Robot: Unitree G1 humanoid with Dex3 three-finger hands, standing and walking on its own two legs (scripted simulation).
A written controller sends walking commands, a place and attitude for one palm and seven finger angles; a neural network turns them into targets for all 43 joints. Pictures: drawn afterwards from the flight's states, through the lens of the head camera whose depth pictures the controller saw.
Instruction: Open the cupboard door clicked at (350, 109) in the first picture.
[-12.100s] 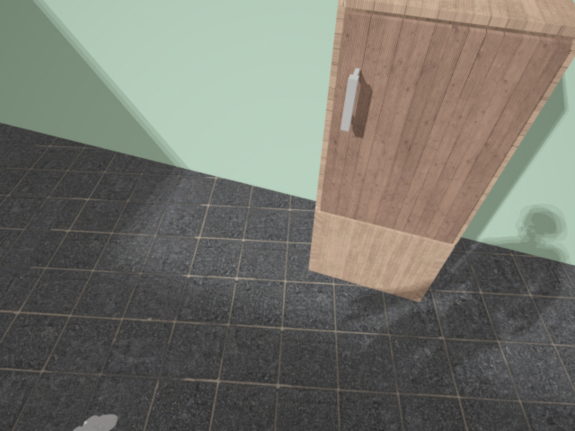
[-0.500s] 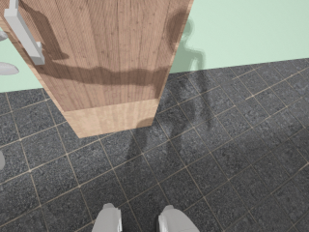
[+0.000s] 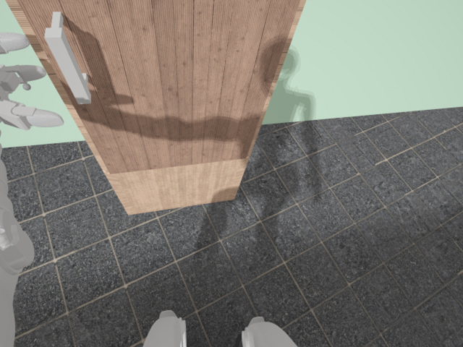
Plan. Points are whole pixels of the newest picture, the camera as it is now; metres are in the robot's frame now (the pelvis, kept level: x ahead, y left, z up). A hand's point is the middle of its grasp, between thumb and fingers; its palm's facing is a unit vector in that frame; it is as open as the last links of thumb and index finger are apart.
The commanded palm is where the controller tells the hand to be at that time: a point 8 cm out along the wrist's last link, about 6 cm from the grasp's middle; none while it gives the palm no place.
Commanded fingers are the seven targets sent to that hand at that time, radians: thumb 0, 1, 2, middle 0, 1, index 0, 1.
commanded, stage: move the hooked fingers beside the handle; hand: left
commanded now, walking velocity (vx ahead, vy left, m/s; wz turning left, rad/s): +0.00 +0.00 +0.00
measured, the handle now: (71, 61) +0.55 +0.23 +0.11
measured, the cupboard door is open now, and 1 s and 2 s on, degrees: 0 0 0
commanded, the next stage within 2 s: slide the fingers in behind the handle in 0.26 s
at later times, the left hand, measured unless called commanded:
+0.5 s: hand (19, 86) +0.50 +0.29 +0.11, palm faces +0.11 -0.99 +0.00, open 14.0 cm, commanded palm +0.49 +0.32 +0.10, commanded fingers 0.00 -0.50 0.30 -0.30 -1.20 -0.30 -1.20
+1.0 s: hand (41, 86) +0.51 +0.27 +0.10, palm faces +0.16 -0.99 +0.01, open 14.0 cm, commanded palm +0.50 +0.28 +0.10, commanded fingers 0.00 -0.50 0.30 -0.30 -1.20 -0.30 -1.20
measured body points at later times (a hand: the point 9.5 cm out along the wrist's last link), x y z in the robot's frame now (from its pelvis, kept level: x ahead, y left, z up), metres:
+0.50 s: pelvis -0.01 -0.01 +0.00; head +0.13 +0.03 +0.42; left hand +0.49 +0.35 +0.11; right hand -0.03 -0.28 -0.09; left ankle +0.03 +0.09 -0.68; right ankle -0.02 -0.15 -0.68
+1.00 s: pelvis +0.00 +0.00 +0.00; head +0.12 +0.03 +0.43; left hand +0.49 +0.32 +0.10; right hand +0.00 -0.27 -0.10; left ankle +0.03 +0.09 -0.68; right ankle -0.02 -0.15 -0.68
